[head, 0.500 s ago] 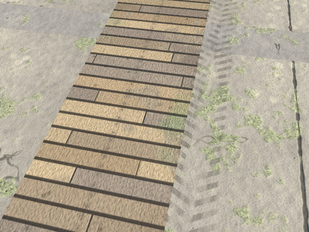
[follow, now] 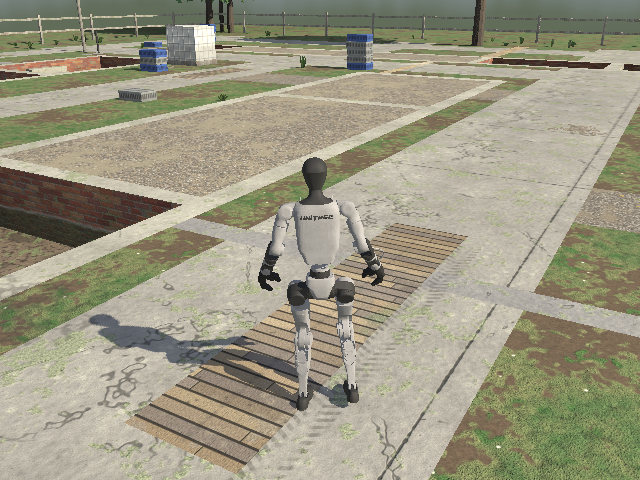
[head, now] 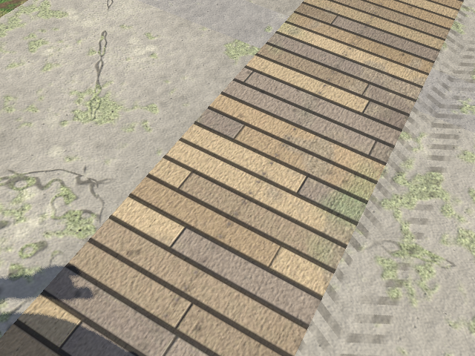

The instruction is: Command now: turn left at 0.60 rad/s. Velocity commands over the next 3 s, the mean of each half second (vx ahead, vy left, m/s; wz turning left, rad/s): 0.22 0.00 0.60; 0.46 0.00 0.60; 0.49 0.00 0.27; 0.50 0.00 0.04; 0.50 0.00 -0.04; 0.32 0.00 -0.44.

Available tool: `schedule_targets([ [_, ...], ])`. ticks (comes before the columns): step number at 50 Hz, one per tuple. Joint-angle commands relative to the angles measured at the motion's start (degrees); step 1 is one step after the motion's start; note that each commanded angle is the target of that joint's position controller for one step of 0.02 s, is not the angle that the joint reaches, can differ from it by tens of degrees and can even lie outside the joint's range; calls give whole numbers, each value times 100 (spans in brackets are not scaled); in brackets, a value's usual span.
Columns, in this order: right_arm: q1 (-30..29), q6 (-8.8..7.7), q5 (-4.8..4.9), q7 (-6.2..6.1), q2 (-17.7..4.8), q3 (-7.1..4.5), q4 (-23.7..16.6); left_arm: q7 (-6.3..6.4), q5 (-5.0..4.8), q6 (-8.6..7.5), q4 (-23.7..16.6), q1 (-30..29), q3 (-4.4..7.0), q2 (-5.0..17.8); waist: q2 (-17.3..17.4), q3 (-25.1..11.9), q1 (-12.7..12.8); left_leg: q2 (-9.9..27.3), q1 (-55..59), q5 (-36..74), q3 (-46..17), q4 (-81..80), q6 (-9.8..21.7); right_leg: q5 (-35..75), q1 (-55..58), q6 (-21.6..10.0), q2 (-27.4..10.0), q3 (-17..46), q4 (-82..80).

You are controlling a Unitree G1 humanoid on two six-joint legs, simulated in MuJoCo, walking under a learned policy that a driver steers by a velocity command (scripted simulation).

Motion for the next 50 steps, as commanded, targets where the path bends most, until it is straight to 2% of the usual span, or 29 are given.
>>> schedule_targets([
  [1,-125,-35,-3,-4,-1062,-330,-396,-33,-26,-132,-444,-205,108,468,974,-708,-69,1373,700,910,-1778,-580,1013,-110,11,-36,94,66,-513],
  [4,-211,2,33,34,-1059,-335,-406,-95,-56,-206,-468,-127,124,495,1035,-779,-60,1318,764,1260,-2134,-414,971,-172,344,-128,182,83,-1052],
  [7,-378,47,143,10,-940,-286,-411,-157,-92,-281,-352,343,154,453,914,-868,256,902,178,-697,-2167,-342,698,677,1529,-385,185,-126,-2522],
  [8,-252,31,132,-2,-726,-219,-388,-130,-56,-289,-305,598,209,616,555,-903,313,604,-556,-1811,-1884,61,421,642,2364,-628,-334,242,-2796],
  [9,-44,10,83,5,-351,-108,-393,-86,42,-277,-306,947,258,958,-571,-971,297,-103,-1628,-2635,-841,1570,25,-535,3092,-1153,-1502,1588,-3217],
  [10,-223,-89,120,-1,-670,-208,-620,-151,203,-338,-224,1071,334,1275,-1314,-405,290,-245,-2573,-2372,-315,2591,-105,-1563,2488,-1857,-2305,3160,-3820],
  [11,-276,-142,64,-1,-1000,-302,-566,-127,153,-408,-354,690,261,1010,-994,-59,173,228,-2761,-1828,-279,3210,-215,-1921,2235,-1893,-2276,2949,-3886],
  [12,-163,-149,43,23,-1072,-349,-433,-59,53,-424,-398,471,194,768,-910,55,104,308,-2829,-1403,-168,3419,-319,-1783,2220,-1657,-1952,2409,-3898],
  [14,-67,-152,32,70,-861,-317,-315,37,-27,-416,-417,505,119,608,-749,27,181,441,-2975,-832,52,3863,-523,-1133,2416,-1408,-1629,1628,-3898],
  [15,-149,-183,57,110,-723,-279,-331,64,1,-436,-393,665,96,598,-665,24,258,513,-2968,-572,168,3994,-560,-811,2391,-1378,-1556,1297,-3962],
  [18,-387,-260,106,166,-470,-186,-422,48,59,-495,-300,1066,96,617,-605,63,463,667,-3133,-102,351,3760,-655,-191,2541,-1437,-1508,659,-4085],
  [22,-657,-315,104,254,-321,-107,-516,-10,45,-497,-186,1231,138,798,-581,150,575,836,-2940,280,532,2743,-716,581,2655,-1485,-1582,20,-4160],
  [25,-913,-349,111,359,-189,-26,-583,-54,-29,-481,-73,1303,187,961,-561,276,637,892,-2453,355,805,1917,-592,967,2532,-1428,-1633,-459,-4130],
  [28,-1010,-345,141,444,-234,-14,-637,-99,-151,-451,38,1367,240,1099,-540,351,588,850,-1969,34,1061,1354,-299,1259,2590,-1335,-1776,-735,-4001],
  [29,-956,-338,135,458,-292,-38,-648,-109,-185,-428,67,1359,260,1158,-564,300,501,756,-1733,-152,1165,1200,-169,1786,2654,-1292,-1830,-822,-3824],
  [30,-733,-327,115,457,-408,-100,-620,-108,-206,-404,79,1302,280,1241,-611,112,300,555,-1241,-319,1326,1031,-20,2934,2675,-1218,-1826,-992,-3383],
  [31,-117,-313,100,441,-590,-225,-455,-98,-232,-375,88,1215,275,1249,-503,-309,-114,277,-277,-119,1506,650,161,4207,2577,-1066,-1673,-1350,-2400],
  [32,865,-273,126,373,-955,-436,-142,-78,-204,-382,89,1384,193,1044,-259,-943,-553,-36,1280,53,1542,507,368,4689,2016,-866,-1394,-1644,-1025],
  [33,1734,-224,190,258,-1486,-607,-21,-70,1,-430,-156,1488,27,624,668,-1512,-821,1057,3155,-628,-340,293,886,2270,109,-517,-1031,-1670,1021],
  [34,1579,-334,181,273,-1931,-581,-177,-90,106,-609,-519,1550,-167,110,1789,-2258,-345,2306,3906,-1957,-3772,-770,1801,-1420,-1499,-313,10,-590,2507],
  [35,1498,-459,134,329,-1293,-405,-196,-126,-151,-728,-575,864,-9,800,985,-1942,-714,2326,3684,-2013,-3640,-1220,1621,-980,-2073,-388,-220,95,2931],
  [36,1285,-527,84,336,-1065,-313,-110,-155,-250,-811,-659,656,8,889,918,-1225,-560,2193,3037,-1429,-2823,-1181,1469,-435,-2273,-536,-450,-18,2734],
  [37,937,-546,85,329,-926,-267,-135,-116,-124,-853,-590,671,-16,821,453,-906,-331,1922,2313,-778,-2187,-1116,1316,5,-1959,-572,-681,-36,2305],
  [38,608,-541,45,318,-809,-218,-175,-101,9,-847,-537,722,6,813,430,-657,-102,1685,1686,-141,-1704,-1158,1226,320,-1601,-538,-812,-13,1867],
  [39,393,-544,-26,292,-726,-174,-225,-124,33,-794,-484,808,15,803,548,-568,68,1519,1271,230,-1457,-1297,1197,549,-1280,-507,-875,10,1707],
  [42,352,-606,10,196,-739,-168,-75,-148,116,-650,-409,821,-26,624,464,-431,191,1334,714,1246,-981,-1470,1292,928,-1070,-243,-740,-168,1178],
  [44,539,-608,33,125,-813,-188,89,-137,131,-625,-554,341,-77,498,418,-228,68,1197,581,1501,-764,-1488,1220,1508,-1208,-111,-617,-211,414],
  [47,819,-571,85,59,-865,-209,293,-195,85,-679,-734,-437,-173,280,523,-110,-203,929,397,1248,-543,-1382,947,2496,-789,-93,-302,-269,-1036],
  [50,1140,-542,147,27,-936,-240,501,-290,-2,-746,-877,-961,-176,317,541,-39,-379,1060,511,922,-854,-1275,864,2804,-421,-183,-105,-203,-1760],
])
